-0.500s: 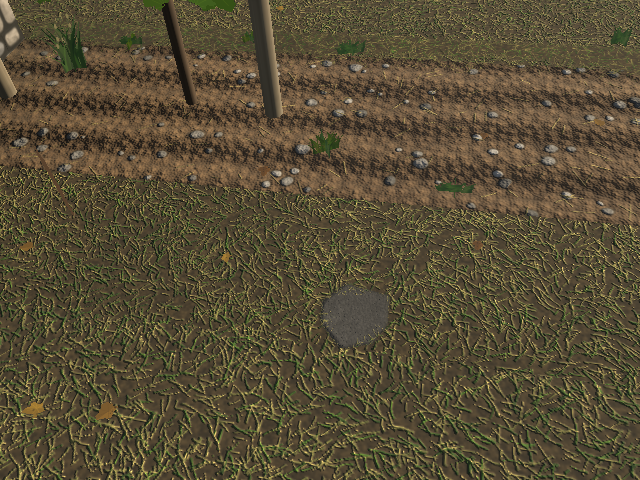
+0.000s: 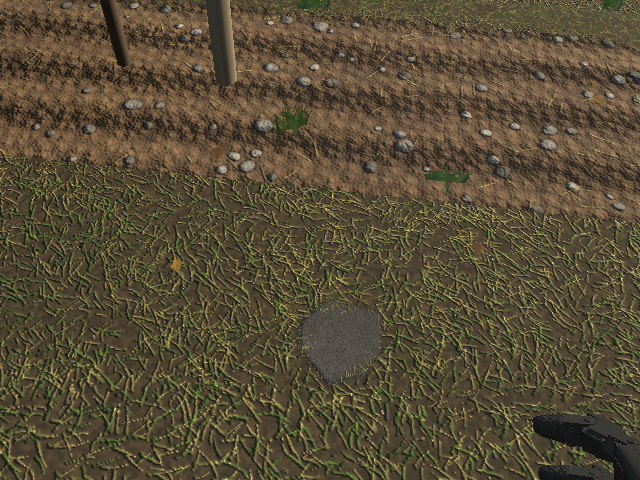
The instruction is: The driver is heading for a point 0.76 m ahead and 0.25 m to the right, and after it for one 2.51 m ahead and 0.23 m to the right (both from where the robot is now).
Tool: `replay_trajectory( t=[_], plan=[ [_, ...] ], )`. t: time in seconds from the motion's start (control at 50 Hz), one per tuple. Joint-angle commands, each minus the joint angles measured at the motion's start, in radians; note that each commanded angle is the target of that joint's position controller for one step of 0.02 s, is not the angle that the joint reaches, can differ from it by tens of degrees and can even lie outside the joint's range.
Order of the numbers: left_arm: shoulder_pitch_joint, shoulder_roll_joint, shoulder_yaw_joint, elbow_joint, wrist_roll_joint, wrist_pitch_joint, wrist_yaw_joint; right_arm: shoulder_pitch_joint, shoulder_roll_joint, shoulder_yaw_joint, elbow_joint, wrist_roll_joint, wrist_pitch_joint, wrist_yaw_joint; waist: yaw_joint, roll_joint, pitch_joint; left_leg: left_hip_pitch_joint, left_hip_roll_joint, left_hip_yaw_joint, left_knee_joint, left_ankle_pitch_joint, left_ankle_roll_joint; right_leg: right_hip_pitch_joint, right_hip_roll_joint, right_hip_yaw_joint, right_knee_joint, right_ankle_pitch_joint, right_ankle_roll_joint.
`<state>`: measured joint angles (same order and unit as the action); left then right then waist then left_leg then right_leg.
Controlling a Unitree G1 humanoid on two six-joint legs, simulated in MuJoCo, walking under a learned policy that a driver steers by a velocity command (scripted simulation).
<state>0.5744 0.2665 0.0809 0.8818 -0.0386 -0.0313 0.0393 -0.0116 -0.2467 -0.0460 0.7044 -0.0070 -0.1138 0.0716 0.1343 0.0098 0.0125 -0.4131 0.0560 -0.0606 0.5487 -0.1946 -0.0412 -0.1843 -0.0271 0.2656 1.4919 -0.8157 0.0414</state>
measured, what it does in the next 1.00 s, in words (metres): walks ahead, turning right: right foot, then left foot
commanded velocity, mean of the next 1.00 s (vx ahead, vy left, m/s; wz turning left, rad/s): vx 0.24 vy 0.00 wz -0.57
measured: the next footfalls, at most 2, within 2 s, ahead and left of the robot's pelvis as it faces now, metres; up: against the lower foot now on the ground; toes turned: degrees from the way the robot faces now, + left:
right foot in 0.42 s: +0.37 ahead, -0.11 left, +0.00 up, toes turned -14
left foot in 0.96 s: +0.46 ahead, +0.07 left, +0.00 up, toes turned -41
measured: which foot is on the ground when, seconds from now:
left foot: down 0.00-0.42, up 0.44-0.94, down 0.96-1.00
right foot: up 0.00-0.40, down 0.42-0.96, up 0.98-1.00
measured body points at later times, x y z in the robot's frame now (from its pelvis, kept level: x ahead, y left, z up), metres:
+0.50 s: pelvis +0.24 -0.02 -0.02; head +0.28 -0.04 +0.43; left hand +0.51 +0.16 -0.09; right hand +0.22 -0.30 -0.15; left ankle +0.14 +0.16 -0.63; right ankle +0.33 -0.10 -0.73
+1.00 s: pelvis +0.34 +0.02 +0.00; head +0.37 +0.01 +0.45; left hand +0.63 +0.16 -0.09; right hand +0.34 -0.30 -0.09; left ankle +0.43 +0.10 -0.74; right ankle +0.32 -0.10 -0.72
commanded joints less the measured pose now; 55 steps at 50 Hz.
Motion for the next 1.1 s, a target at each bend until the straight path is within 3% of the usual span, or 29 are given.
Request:
replay_trajectory(
  t=[0.02, 0.04, 0.06, 0.08, 0.1, 0.12, 0.16, 0.2, 0.24, 0.32, 0.38, 0.4, 0.42, 0.44, 0.46, 0.48, 0.5, 0.54, 0.58, 0.7, 0.76, 0.9, 0.94, 0.96, 0.98, 1.0, 1.02, 1.06, 1.1],
  plan=[
    [0.214, -0.004, -0.021, -0.087, -0.062, -0.058, -0.009, 0.493, -0.31, -0.1, 0.168, 0.008, 0.052, 0.008, -0.114, 0.414, -0.412, 0.832, 0.415, -0.543, -0.057, 0.515, 0.237, -0.746, 0.016, -0.088, 0.505, 0.17, 0.021],
    [0.076, 0.014, -0.015, -0.105, -0.054, -0.04, 0.025, 0.403, -0.226, -0.077, 0.169, 0.008, 0.052, 0.003, -0.113, 0.176, -0.3, 0.657, 0.402, -0.578, -0.219, 0.164, 0.247, -0.758, -0.034, -0.175, 0.499, 0.29, 0.023],
    [0.003, 0.048, -0.01, -0.119, -0.043, -0.022, 0.035, 0.303, -0.18, -0.055, 0.143, -0.001, 0.035, 0.0, -0.107, 0.103, -0.207, 0.469, 0.428, -0.516, -0.225, 0.182, 0.28, -0.711, -0.079, -0.168, 0.452, 0.417, -0.012],
    [-0.061, 0.041, -0.01, -0.133, -0.017, -0.004, 0.038, 0.224, -0.133, -0.039, 0.144, -0.011, 0.019, -0.001, -0.094, 0.054, -0.129, 0.33, 0.405, -0.424, -0.182, 0.298, 0.281, -0.671, -0.102, -0.157, 0.415, 0.43, -0.029],
    [-0.111, 0.067, 0.011, -0.134, -0.005, 0.008, 0.032, 0.166, -0.059, -0.021, 0.156, -0.007, 0.009, -0.008, -0.073, 0.039, -0.06, 0.198, 0.307, -0.269, -0.175, 0.2, 0.206, -0.61, -0.134, -0.074, 0.158, 0.561, -0.07],
    [-0.173, 0.051, 0.014, -0.16, -0.001, 0.012, 0.027, 0.169, -0.042, -0.015, 0.179, -0.007, 0.003, -0.018, -0.083, 0.126, -0.017, 0.152, 0.268, -0.194, -0.184, 0.22, 0.164, -0.599, -0.132, -0.08, 0.079, 0.577, -0.087],
    [-0.273, 0.013, 0.007, -0.221, 0.019, -0.001, 0.006, 0.21, -0.062, -0.014, 0.21, -0.009, -0.006, -0.058, -0.104, 0.176, 0.052, 0.127, 0.19, -0.046, -0.26, 0.362, 0.16, -0.555, -0.095, -0.105, -0.275, 0.738, -0.06],
    [-0.312, -0.026, -0.007, -0.255, 0.025, -0.009, -0.016, 0.239, -0.083, -0.014, 0.221, -0.018, -0.002, -0.082, -0.102, 0.129, 0.039, 0.169, 0.204, 0.001, -0.265, 0.505, 0.179, -0.503, -0.074, -0.132, -0.483, 0.806, -0.06],
    [-0.353, -0.044, -0.02, -0.278, 0.03, -0.004, -0.043, 0.26, -0.136, -0.027, 0.217, -0.002, 0.006, -0.09, -0.124, 0.073, 0.029, 0.245, 0.236, 0.038, -0.269, 0.582, 0.196, -0.487, -0.057, -0.2, -0.606, 0.83, -0.069],
    [-0.494, -0.026, -0.021, -0.35, 0.032, 0.014, -0.083, 0.324, -0.17, -0.036, 0.222, 0.024, 0.048, -0.101, -0.163, 0.017, 0.087, 0.34, 0.221, 0.14, -0.209, 0.712, 0.15, -0.486, -0.011, -0.291, -0.759, 0.796, -0.11],
    [-0.351, 0.048, 0.014, -0.331, 0.038, 0.018, -0.094, 0.306, -0.226, -0.056, 0.19, 0.03, 0.07, -0.113, -0.081, 0.071, -0.023, 0.324, 0.179, 0.201, 0.04, 0.984, 0.118, -0.181, 0.09, -0.373, -0.817, 0.716, -0.153],
    [-0.207, 0.105, 0.043, -0.295, 0.04, 0.022, -0.083, 0.278, -0.222, -0.056, 0.172, 0.036, 0.07, -0.111, -0.001, 0.036, -0.093, 0.237, 0.144, 0.216, 0.246, 0.891, 0.089, 0.04, 0.112, -0.353, -0.904, 0.824, -0.188],
    [-0.14, 0.203, 0.066, -0.286, 0.033, 0.03, -0.054, 0.291, -0.175, -0.044, 0.145, 0.002, 0.059, -0.102, 0.004, -0.175, -0.154, 0.001, 0.013, 0.24, 0.653, 0.207, 0.017, 0.282, -0.06, -0.1, -0.96, 1.279, -0.276],
    [-0.212, 0.261, 0.046, -0.349, 0.064, 0.02, -0.052, 0.431, -0.113, -0.016, 0.122, -0.024, 0.034, -0.071, -0.116, -0.331, -0.334, -0.22, -0.135, 0.053, 0.96, -0.484, -0.018, 0.476, -0.345, 0.384, -0.98, 1.671, -0.497],
    [-0.221, 0.222, 0.042, -0.366, 0.062, 0.022, -0.059, 0.383, -0.189, -0.034, 0.115, -0.004, 0.027, -0.06, -0.053, -0.189, -0.436, -0.244, -0.092, -0.096, 0.995, -0.456, -0.013, 0.462, -0.343, 0.367, -1.032, 1.518, -0.521],
    [-0.298, 0.19, 0.036, -0.368, 0.054, 0.022, -0.064, 0.291, -0.195, -0.036, 0.067, 0.026, 0.039, -0.062, -0.079, -0.118, -0.32, -0.302, -0.068, -0.066, 0.942, -0.373, 0.0, 0.332, -0.288, 0.291, -1.075, 1.223, -0.472],
    [-0.357, 0.153, 0.027, -0.367, 0.036, 0.026, -0.064, 0.254, -0.173, -0.037, 0.068, 0.019, 0.06, -0.078, -0.12, 0.012, -0.18, -0.294, -0.031, -0.046, 0.835, -0.307, 0.0, 0.148, -0.22, 0.199, -1.113, 1.072, -0.394],
    [-0.418, 0.129, 0.018, -0.383, 0.037, 0.03, -0.057, 0.254, -0.167, -0.044, 0.07, 0.01, 0.102, -0.095, -0.172, -0.005, -0.101, -0.171, -0.008, -0.031, 0.696, -0.225, -0.003, -0.084, -0.136, 0.104, -1.155, 0.959, -0.325],
    [-0.414, 0.148, 0.024, -0.378, 0.051, 0.028, -0.048, 0.259, -0.137, -0.043, 0.067, -0.006, 0.115, -0.098, -0.183, -0.045, -0.116, -0.105, -0.026, -0.019, 0.612, -0.163, -0.019, -0.152, -0.099, 0.072, -1.166, 0.994, -0.315],
    [-0.36, 0.17, 0.03, -0.363, 0.034, 0.05, -0.004, 0.106, -0.131, -0.043, 0.0, 0.001, 0.134, -0.121, -0.142, -0.092, -0.14, -0.191, -0.049, -0.085, 0.424, -0.071, -0.037, -0.065, -0.089, 0.18, -1.167, 0.7, -0.276],
    [-0.35, 0.173, 0.03, -0.368, 0.036, 0.067, 0.009, 0.038, -0.122, -0.039, -0.033, -0.002, 0.124, -0.107, -0.12, -0.121, -0.118, -0.194, -0.07, -0.1, 0.321, -0.056, -0.027, -0.037, -0.072, 0.231, -1.17, 0.57, -0.262],
    [-0.357, 0.167, 0.032, -0.383, 0.03, 0.091, 0.004, 0.06, -0.123, -0.035, -0.052, 0.014, 0.089, -0.072, -0.126, -0.192, -0.121, 0.006, -0.11, -0.068, 0.093, -0.15, 0.006, -0.016, -0.054, 0.306, -1.07, 0.838, -0.247],
    [-0.39, 0.155, 0.028, -0.393, 0.009, 0.094, 0.005, 0.133, -0.131, -0.045, -0.032, 0.01, 0.086, -0.069, -0.172, -0.168, -0.119, 0.168, -0.083, -0.047, -0.15, 0.027, 0.031, -0.066, -0.008, 0.302, -1.015, 0.784, -0.192],
    [-0.353, 0.116, 0.018, -0.396, 0.013, 0.096, 0.007, 0.15, -0.182, -0.058, -0.034, -0.003, 0.088, -0.074, -0.151, -0.03, -0.145, 0.301, 0.077, -0.166, -0.194, 0.124, 0.086, -0.172, 0.065, 0.216, -0.86, 0.5, -0.134],
    [-0.297, 0.109, 0.017, -0.42, 0.006, 0.09, 0.007, 0.131, -0.276, -0.073, -0.037, -0.027, 0.101, -0.074, -0.089, 0.293, -0.107, 0.347, 0.281, -0.409, -0.221, 0.363, 0.246, -0.387, 0.241, 0.004, -0.665, 0.176, -0.071],
    [-0.277, 0.214, 0.049, -0.396, 0.029, 0.076, 0.005, 0.125, -0.228, -0.069, -0.056, -0.038, 0.098, -0.07, -0.11, 0.246, -0.1, 0.296, 0.363, -0.503, -0.235, 0.383, 0.331, -0.437, 0.186, -0.006, -0.449, 0.156, -0.016],
    [-0.281, 0.259, 0.068, -0.364, 0.021, 0.079, 0.004, 0.077, -0.175, -0.054, -0.077, -0.028, 0.099, -0.073, -0.098, 0.153, -0.075, 0.27, 0.314, -0.394, -0.211, 0.366, 0.307, -0.436, 0.15, -0.029, -0.349, 0.234, 0.007],
    [-0.279, 0.212, 0.06, -0.329, 0.026, 0.102, 0.016, 0.04, -0.12, -0.033, -0.086, -0.003, 0.106, -0.076, -0.098, 0.092, -0.046, 0.262, 0.204, -0.259, -0.19, 0.312, 0.249, -0.446, 0.143, -0.046, -0.245, 0.33, 0.032],
    [-0.286, 0.16, 0.042, -0.328, 0.019, 0.11, 0.015, 0.056, -0.118, -0.022, -0.08, -0.003, 0.112, -0.078, -0.105, 0.1, -0.039, 0.239, 0.168, -0.184, -0.205, 0.39, 0.259, -0.426, 0.147, -0.086, -0.158, 0.365, 0.049]
  ],
)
